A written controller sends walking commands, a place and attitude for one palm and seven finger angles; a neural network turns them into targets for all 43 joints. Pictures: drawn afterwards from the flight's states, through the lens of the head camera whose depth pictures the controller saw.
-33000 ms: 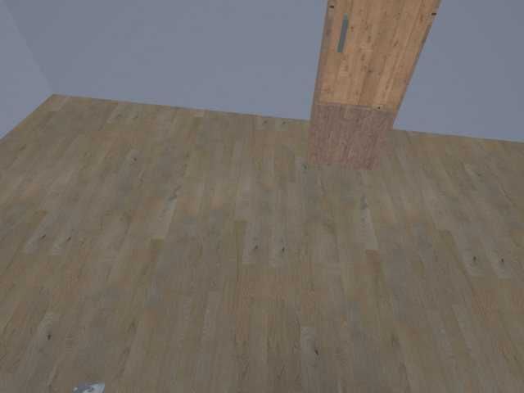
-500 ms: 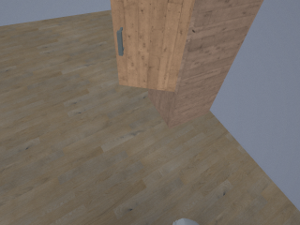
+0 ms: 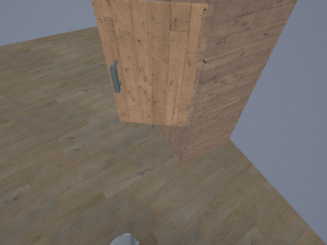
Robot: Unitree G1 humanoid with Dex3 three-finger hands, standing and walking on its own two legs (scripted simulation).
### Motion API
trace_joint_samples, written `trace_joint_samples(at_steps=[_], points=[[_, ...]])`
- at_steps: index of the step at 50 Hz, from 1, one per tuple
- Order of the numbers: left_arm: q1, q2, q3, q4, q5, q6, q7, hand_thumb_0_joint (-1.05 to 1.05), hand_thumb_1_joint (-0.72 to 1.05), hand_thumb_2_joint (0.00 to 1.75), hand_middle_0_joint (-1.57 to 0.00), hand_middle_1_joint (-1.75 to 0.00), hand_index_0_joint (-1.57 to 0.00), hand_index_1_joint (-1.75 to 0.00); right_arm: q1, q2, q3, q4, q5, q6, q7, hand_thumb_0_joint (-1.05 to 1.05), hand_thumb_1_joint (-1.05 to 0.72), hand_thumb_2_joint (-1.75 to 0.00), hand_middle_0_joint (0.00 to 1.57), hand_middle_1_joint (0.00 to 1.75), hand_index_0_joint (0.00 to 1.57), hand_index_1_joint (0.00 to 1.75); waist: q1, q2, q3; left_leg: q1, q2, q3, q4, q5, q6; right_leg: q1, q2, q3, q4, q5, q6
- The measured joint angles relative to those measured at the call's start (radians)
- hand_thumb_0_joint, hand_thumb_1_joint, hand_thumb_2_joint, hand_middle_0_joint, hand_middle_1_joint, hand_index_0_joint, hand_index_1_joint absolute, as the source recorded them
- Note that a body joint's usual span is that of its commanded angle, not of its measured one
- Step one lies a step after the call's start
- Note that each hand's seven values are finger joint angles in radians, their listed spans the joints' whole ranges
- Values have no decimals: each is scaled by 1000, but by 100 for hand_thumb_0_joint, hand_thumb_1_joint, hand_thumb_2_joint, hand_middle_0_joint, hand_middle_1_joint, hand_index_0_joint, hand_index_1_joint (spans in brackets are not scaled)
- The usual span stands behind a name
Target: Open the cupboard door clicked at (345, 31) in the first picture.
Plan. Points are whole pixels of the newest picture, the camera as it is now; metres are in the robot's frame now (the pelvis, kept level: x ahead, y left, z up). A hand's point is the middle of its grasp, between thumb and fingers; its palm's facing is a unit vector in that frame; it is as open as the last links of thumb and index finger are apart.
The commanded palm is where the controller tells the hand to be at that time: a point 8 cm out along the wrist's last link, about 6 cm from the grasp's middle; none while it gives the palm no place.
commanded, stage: take the last steps up to it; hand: left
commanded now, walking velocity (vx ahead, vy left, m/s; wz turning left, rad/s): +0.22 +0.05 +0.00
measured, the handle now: (116, 76) +0.71 +0.23 -0.03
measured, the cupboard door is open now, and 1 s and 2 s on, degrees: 56 56 56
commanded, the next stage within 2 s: come to a stop and stand still in 0.16 s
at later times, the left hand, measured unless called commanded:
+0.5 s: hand (90, 221) +0.21 +0.23 -0.19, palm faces +0.01 -0.98 -0.20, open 7.3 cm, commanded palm none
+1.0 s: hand (85, 226) +0.20 +0.25 -0.19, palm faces +0.03 -0.98 -0.20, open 7.4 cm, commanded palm none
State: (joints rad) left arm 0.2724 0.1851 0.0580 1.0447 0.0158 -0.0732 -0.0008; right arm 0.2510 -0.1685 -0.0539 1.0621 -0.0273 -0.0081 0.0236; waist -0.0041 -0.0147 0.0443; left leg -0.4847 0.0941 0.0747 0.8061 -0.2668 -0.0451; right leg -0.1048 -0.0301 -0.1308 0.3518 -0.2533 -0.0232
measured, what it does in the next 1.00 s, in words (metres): walks ahead: left foot, then right foot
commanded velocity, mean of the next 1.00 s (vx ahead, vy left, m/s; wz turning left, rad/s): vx -0.07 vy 0.00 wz -0.01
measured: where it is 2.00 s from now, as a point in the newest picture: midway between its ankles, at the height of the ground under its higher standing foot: outside the picture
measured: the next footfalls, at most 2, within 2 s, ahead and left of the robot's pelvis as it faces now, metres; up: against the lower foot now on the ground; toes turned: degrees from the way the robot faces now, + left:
left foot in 0.14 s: +0.20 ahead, +0.14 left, +0.00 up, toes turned +6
right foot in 0.50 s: +0.17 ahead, -0.06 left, +0.00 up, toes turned -5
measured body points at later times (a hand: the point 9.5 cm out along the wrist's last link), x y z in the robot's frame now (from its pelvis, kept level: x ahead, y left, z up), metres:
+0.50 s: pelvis +0.15 +0.05 -0.01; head +0.17 +0.06 +0.44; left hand +0.21 +0.29 -0.17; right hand +0.18 -0.19 -0.16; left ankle +0.16 +0.14 -0.75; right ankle +0.16 -0.07 -0.74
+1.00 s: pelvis +0.14 +0.05 -0.01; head +0.17 +0.07 +0.44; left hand +0.19 +0.30 -0.17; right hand +0.18 -0.18 -0.16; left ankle +0.13 +0.16 -0.75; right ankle +0.11 -0.07 -0.74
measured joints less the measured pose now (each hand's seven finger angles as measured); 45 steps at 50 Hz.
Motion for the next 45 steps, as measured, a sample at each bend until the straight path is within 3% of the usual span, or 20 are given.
trace_joint_samples(at_steps=[6, 7, 9, 11, 13, 15, 18, 22, 25, 26, 30, 35, 37, 40, 42, 45], points=[[98, 2, -7, 72, 2, 22, -5, 0, 92, 90, -20, -30, -20, -30, -82, -8, 8, -42, -2, -25, 7, 1, -91, -90, 20, 29, 20, 30, 40, -13, 8, 81, -34, 35, -261, 80, 28, 66, -29, 10, 78, -119, 55], [117, -3, -8, 77, 1, 28, -5, 0, 92, 90, -20, -30, -20, -30, -92, -16, 10, -54, -6, -37, 3, 1, -91, -90, 20, 29, 20, 30, 42, -2, 5, 95, -31, 34, -280, 139, 60, 41, -29, 13, 157, -159, 54], [116, 3, -11, 88, 0, 52, -3, 1, 92, 90, -20, -30, -20, -30, -116, -5, 13, -69, -10, -52, -11, 1, -91, -90, 20, 29, 20, 30, 39, -23, 21, 83, -42, 53, -199, 110, 96, -63, -40, 52, 440, -255, 33], [96, 6, -13, 89, 2, 68, -1, 1, 91, 90, -20, -30, -20, -30, -116, 7, 21, -82, -9, -53, -22, 0, -91, -90, 20, 29, 20, 30, 40, -35, 22, 99, -52, 68, -192, 54, 105, -184, -34, 73, 679, -255, 18], [65, 6, -12, 77, 6, 72, -5, 1, 91, 90, -20, -30, -20, -30, -104, 17, 28, -81, -7, -53, -30, 0, -91, -90, 20, 29, 20, 30, 40, -36, 18, 131, -63, 75, -237, 55, 100, -277, -39, 69, 773, -201, 16], [33, 1, -12, 54, 7, 70, -7, 1, 91, 90, -20, -30, -20, -30, -86, 23, 29, -70, -2, -54, -41, 0, -92, -90, 20, 29, 20, 30, 41, -31, 12, 165, -74, 78, -293, 70, 104, -333, -46, 64, 752, -155, 22], [-10, -11, -19, 22, 3, 67, 1, 1, 91, 90, -20, -30, -20, -30, -66, 12, 29, -51, -1, -48, -54, -1, -94, -90, 21, 30, 21, 30, 30, -23, 3, 210, -85, 76, -356, 83, 109, -344, -46, 65, 587, -106, 36], [-63, 0, -19, -1, 2, 84, 13, 1, 92, 90, -20, -30, -20, -30, -47, 14, 36, -18, -1, -17, -58, -1, -94, -90, 21, 30, 21, 30, 13, -23, -1, 235, -84, 66, -344, 54, 99, -278, -29, 66, 369, -69, 44], [-80, 20, -16, -23, 5, 94, 10, 1, 92, 90, -20, -30, -20, -30, -35, 20, 29, -5, 4, 6, -58, 0, -93, -90, 21, 30, 21, 30, 8, -33, -4, 231, -84, 71, -292, 9, 84, -211, -24, 77, 247, 37, 32], [-85, 25, -15, -29, 6, 96, 11, 1, 92, 90, -20, -30, -20, -30, -34, 21, 26, -3, 6, 13, -58, 0, -93, -90, 21, 30, 21, 30, 8, -33, -4, 225, -81, 76, -272, -7, 78, -199, -21, 81, 232, 20, 26], [-101, 25, -19, -45, 9, 96, 15, 1, 92, 90, -20, -30, -20, -30, -35, 4, 7, -15, 12, 36, -53, 0, -92, -90, 21, 30, 21, 30, -14, 2, 9, 192, -59, 53, -195, -64, 48, -205, 2, 71, 246, -44, 5], [-125, 9, -21, -53, 7, 87, 28, 1, 91, 90, -20, -30, -20, -30, -35, -15, -1, -16, 21, 65, -53, 1, -91, -90, 20, 30, 20, 30, -13, 1, 27, 139, -100, -29, 58, -264, 14, -177, -5, 63, 202, -21, -2], [-129, 6, -20, -54, 6, 88, 30, 1, 91, 90, -20, -30, -20, -30, -40, -16, 0, -17, 22, 69, -52, 1, -91, -90, 20, 30, 20, 30, -8, -9, 30, 155, -105, -32, 33, -258, 6, -167, -10, 66, 179, -6, 4], [-128, 10, -19, -51, 2, 93, 27, 1, 90, 90, -20, -30, -20, -30, -42, -14, 5, -27, 21, 59, -48, 1, -91, -90, 20, 29, 20, 30, -6, -27, 27, 223, -101, -24, -166, -124, 3, -173, -17, 70, 182, 0, 19], [-125, 10, -19, -46, -5, 102, 22, 1, 90, 90, -20, -30, -20, -30, -33, -18, 8, -35, 13, 44, -47, 1, -91, -90, 20, 29, 20, 30, -7, -17, 16, 245, -85, -42, -262, -12, 33, -197, -9, 60, 220, -17, 32], [-118, 21, -13, -36, -5, 124, 19, 1, 90, 90, -20, -30, -20, -30, -29, 1, 23, -33, -1, 43, -48, 1, -91, -90, 20, 29, 20, 30, 6, -41, 8, 238, -97, -30, -246, -44, 71, -218, -4, 97, 303, -135, 30]])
